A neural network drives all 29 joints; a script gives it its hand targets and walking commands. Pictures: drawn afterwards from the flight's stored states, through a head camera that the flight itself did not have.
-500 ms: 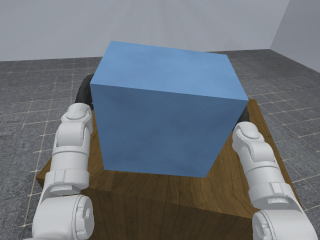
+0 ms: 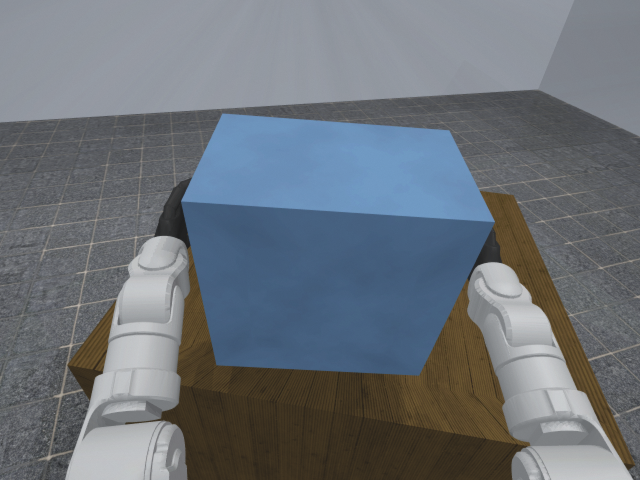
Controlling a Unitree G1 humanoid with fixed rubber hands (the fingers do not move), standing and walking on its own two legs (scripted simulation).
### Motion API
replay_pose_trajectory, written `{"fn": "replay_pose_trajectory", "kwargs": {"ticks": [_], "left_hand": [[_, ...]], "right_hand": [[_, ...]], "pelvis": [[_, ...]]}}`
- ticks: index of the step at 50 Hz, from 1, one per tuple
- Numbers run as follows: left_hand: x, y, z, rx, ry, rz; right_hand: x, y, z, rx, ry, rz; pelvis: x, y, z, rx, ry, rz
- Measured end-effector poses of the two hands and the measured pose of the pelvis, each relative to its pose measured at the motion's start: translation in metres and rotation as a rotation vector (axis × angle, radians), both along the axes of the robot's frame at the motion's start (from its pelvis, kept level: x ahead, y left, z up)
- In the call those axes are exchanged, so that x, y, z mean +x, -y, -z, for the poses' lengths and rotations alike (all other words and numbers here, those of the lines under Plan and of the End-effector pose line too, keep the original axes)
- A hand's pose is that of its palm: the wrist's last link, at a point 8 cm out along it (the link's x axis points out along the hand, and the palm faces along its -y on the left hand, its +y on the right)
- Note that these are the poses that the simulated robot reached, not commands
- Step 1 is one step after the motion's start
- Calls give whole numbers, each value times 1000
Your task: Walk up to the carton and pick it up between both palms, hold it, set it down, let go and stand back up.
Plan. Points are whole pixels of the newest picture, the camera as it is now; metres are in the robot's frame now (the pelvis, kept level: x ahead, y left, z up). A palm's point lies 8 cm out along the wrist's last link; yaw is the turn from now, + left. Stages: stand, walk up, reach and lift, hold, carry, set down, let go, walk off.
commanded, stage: set down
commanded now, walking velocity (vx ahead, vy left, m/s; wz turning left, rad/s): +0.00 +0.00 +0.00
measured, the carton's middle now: (327, 253) +0.40 +0.00 +0.12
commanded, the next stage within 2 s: none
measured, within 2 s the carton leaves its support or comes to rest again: rests again in 1.94 s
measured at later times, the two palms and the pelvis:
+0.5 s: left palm (177, 250) +0.38 +0.19 +0.14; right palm (470, 276) +0.36 -0.19 +0.12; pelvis -0.01 +0.00 +0.00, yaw +0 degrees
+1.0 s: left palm (182, 261) +0.40 +0.20 +0.11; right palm (459, 286) +0.37 -0.19 +0.09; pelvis +0.00 +0.00 +0.00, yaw -1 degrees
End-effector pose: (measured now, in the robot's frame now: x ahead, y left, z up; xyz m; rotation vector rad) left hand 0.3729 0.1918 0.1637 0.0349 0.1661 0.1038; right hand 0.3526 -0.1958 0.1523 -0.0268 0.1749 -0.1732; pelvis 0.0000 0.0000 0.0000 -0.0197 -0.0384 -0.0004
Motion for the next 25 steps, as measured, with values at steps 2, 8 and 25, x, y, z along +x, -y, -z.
{"fn": "replay_pose_trajectory", "kwargs": {"ticks": [2,8,25], "left_hand": [[0,-1,2,2,-2,0],[0,-5,6,3,-10,-5],[9,-3,26,-4,-44,-1]], "right_hand": [[0,-1,3,5,-2,0],[1,-5,9,13,-8,-2],[6,-3,29,21,-36,11]], "pelvis": [[-1,0,0,0,-4,-1],[-4,-1,0,-1,-21,0],[-8,0,-1,4,-63,1]]}}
